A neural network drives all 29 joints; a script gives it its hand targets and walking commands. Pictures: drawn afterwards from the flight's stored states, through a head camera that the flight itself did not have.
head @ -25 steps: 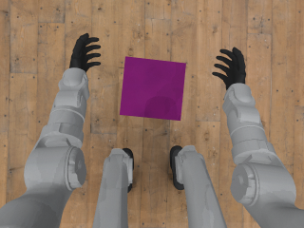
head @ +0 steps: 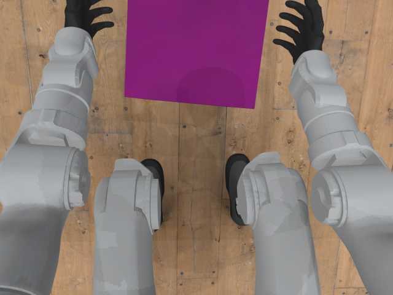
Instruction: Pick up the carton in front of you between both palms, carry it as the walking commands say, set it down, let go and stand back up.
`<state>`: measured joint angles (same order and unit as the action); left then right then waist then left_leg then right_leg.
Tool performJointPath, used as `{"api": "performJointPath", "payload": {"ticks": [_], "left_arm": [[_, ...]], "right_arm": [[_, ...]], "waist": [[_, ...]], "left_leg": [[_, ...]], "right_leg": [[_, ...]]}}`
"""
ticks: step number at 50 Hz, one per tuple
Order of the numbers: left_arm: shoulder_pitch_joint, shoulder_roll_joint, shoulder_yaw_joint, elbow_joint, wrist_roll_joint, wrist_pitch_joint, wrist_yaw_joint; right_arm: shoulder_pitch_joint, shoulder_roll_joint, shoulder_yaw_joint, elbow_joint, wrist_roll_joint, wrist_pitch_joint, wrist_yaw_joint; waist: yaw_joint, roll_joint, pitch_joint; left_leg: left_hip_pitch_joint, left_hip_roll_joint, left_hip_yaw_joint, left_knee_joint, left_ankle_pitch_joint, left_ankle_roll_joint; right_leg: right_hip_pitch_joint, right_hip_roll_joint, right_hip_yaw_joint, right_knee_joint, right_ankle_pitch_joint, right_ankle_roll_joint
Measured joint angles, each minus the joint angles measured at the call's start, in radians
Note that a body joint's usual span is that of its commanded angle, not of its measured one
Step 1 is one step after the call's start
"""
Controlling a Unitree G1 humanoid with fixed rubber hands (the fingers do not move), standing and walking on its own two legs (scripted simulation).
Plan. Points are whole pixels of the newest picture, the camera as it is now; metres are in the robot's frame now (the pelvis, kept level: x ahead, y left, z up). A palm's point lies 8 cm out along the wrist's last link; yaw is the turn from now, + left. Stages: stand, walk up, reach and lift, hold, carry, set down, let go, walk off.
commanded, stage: reach and lift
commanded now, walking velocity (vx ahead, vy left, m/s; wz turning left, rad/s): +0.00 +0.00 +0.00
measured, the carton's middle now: (192, 53) +0.51 +0.01 -0.27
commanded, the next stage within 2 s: none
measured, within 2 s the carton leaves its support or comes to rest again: leaves its support in 0.88 s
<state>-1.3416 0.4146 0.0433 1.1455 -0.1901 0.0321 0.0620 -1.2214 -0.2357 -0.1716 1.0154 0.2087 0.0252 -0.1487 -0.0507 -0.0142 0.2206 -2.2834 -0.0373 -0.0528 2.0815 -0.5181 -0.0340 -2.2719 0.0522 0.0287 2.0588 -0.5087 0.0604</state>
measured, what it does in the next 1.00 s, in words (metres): stands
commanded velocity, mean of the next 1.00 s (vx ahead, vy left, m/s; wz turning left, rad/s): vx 0.00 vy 0.00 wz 0.00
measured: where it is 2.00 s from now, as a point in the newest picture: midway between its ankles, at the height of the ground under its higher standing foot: (196, 204)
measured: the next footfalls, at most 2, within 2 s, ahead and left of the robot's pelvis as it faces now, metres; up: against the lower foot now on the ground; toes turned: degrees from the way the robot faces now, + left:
none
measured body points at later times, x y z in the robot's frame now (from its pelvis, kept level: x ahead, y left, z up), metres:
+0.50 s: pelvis +0.01 +0.01 -0.02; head +0.37 +0.02 +0.25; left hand +0.55 +0.18 -0.21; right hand +0.51 -0.17 -0.20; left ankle +0.12 +0.13 -0.36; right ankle +0.13 -0.13 -0.36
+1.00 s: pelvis +0.01 +0.00 -0.03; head +0.35 +0.03 +0.26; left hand +0.55 +0.15 -0.19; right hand +0.53 -0.15 -0.18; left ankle +0.12 +0.13 -0.36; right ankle +0.13 -0.13 -0.36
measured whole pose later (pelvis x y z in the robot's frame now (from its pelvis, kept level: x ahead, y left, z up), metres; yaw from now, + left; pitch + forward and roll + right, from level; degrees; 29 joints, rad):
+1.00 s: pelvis +0.01 +0.00 -0.03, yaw +0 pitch +38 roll -2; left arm -1.36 0.30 -0.02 1.12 -0.17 0.09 0.14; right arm -1.24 -0.15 -0.24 0.97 0.20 0.08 -0.21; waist -0.04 -0.05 0.21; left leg -2.30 -0.05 -0.05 2.20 -0.56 -0.04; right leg -2.29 0.10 0.05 2.17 -0.54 0.09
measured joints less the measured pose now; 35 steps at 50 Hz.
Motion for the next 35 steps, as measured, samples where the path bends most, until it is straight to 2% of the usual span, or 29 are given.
{"api": "performJointPath", "payload": {"ticks": [6,11,23,29,31,35], "left_arm": [[-0.044,0.019,-0.048,0.017,-0.042,-0.030,0.013],[-0.019,0.019,-0.061,-0.004,-0.034,-0.041,0.014],[-0.019,-0.014,-0.064,0.038,-0.028,-0.045,0.018],[-0.047,-0.043,-0.097,0.055,-0.037,-0.054,0.024],[-0.061,-0.061,-0.098,0.062,-0.032,-0.061,0.040],[-0.090,-0.069,-0.106,0.093,-0.032,-0.066,0.060]], "right_arm": [[-0.069,-0.051,0.063,0.051,0.065,-0.025,-0.006],[-0.056,-0.050,0.099,0.047,0.113,-0.038,-0.006],[-0.037,-0.001,0.063,0.070,0.059,-0.051,-0.009],[-0.070,0.010,0.094,0.083,0.072,-0.061,-0.011],[-0.096,0.023,0.102,0.095,0.071,-0.065,-0.013],[-0.122,0.040,0.071,0.125,0.066,-0.076,-0.052]], "waist": [[-0.004,-0.014,0.096],[-0.002,-0.031,0.098],[-0.002,-0.014,0.034],[-0.001,-0.015,0.043],[0.000,-0.018,0.049],[0.004,-0.024,0.051]], "left_leg": [[-0.016,0.004,0.002,0.069,-0.008,0.003],[-0.014,0.017,0.000,0.102,-0.034,0.008],[-0.024,0.016,0.011,0.085,-0.035,0.020],[-0.023,0.016,0.012,0.070,-0.023,0.020],[-0.021,0.017,0.011,0.066,-0.020,0.019],[-0.022,0.015,0.007,0.060,-0.014,0.016]], "right_leg": [[-0.015,-0.002,-0.002,0.068,-0.008,0.001],[-0.014,0.004,-0.009,0.092,-0.025,0.002],[-0.019,0.003,0.003,0.075,-0.030,0.013],[-0.019,0.006,0.005,0.060,-0.017,0.014],[-0.019,0.009,0.005,0.055,-0.012,0.015],[-0.021,0.015,0.004,0.048,-0.004,0.014]]}}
